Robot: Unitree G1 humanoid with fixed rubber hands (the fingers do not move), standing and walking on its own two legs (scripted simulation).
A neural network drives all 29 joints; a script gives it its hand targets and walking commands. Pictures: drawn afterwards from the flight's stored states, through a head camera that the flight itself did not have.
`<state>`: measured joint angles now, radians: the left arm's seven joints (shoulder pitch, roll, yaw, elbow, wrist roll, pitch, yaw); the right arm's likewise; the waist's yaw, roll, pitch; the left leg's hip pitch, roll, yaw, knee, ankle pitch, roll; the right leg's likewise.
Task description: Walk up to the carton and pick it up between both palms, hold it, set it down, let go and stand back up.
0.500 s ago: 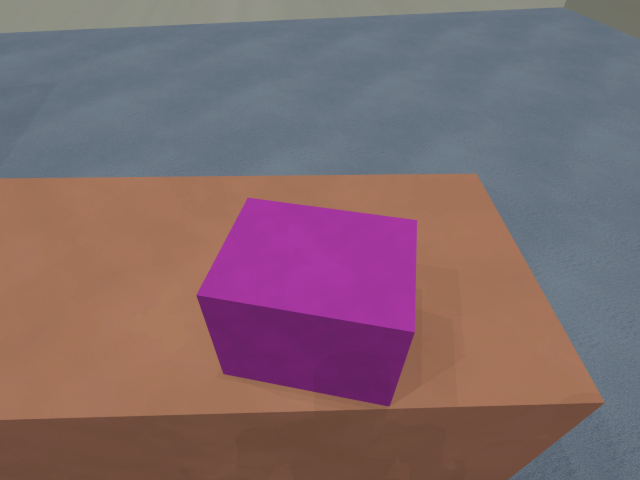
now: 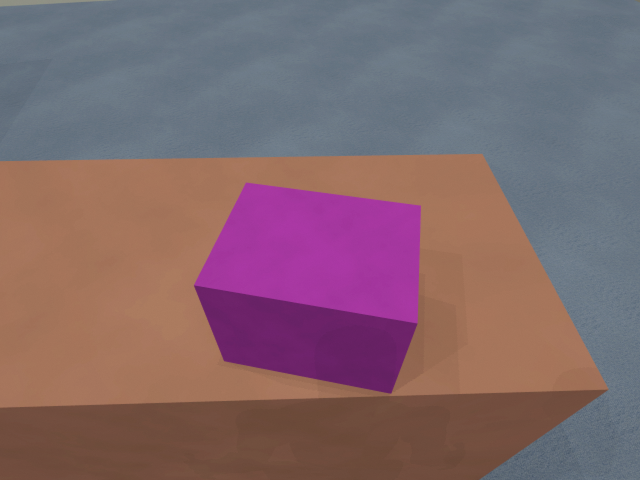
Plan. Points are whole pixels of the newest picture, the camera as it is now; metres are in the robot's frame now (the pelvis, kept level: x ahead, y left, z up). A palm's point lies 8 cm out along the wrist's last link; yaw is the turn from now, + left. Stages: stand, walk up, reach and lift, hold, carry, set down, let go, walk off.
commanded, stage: stand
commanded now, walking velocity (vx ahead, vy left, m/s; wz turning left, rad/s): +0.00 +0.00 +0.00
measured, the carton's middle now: (317, 287) +0.40 +0.01 -0.01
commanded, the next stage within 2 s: none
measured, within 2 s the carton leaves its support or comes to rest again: neither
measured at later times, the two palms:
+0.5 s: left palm out of the picture +0.07 +0.29 -0.11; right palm out of the picture +0.09 -0.28 -0.12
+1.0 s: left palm out of the picture +0.07 +0.29 -0.11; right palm out of the picture +0.08 -0.28 -0.12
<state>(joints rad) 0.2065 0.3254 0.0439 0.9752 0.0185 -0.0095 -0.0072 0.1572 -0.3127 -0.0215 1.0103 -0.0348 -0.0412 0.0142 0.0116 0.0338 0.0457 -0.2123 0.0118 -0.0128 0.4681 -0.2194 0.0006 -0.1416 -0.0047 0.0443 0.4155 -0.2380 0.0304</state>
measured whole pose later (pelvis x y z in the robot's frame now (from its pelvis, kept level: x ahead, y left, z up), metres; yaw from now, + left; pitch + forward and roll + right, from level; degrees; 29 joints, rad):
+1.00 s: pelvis +0.00 +0.00 +0.00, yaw +0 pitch -2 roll -1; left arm 0.16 0.31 0.04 1.02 0.01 -0.01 -0.01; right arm 0.14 -0.31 -0.02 1.03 -0.03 -0.04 0.01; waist 0.01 0.04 0.05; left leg -0.21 0.01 -0.01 0.46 -0.21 0.00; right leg -0.14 0.00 0.04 0.42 -0.24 0.03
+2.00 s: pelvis +0.00 +0.00 +0.00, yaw +0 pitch -3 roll -1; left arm 0.15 0.31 0.04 1.03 0.01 -0.01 -0.01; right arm 0.14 -0.31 -0.02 1.04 -0.03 -0.04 0.01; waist 0.01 0.04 0.05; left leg -0.21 0.01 -0.01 0.45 -0.21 0.00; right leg -0.14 -0.01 0.04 0.42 -0.23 0.03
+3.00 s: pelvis +0.00 +0.00 +0.00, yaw +0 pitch -3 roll -1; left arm 0.14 0.31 0.04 1.04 0.01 -0.01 -0.01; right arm 0.14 -0.31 -0.02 1.04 -0.03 -0.04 0.01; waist 0.01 0.04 0.06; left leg -0.20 0.01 -0.01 0.45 -0.20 0.00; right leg -0.14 -0.01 0.04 0.42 -0.23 0.03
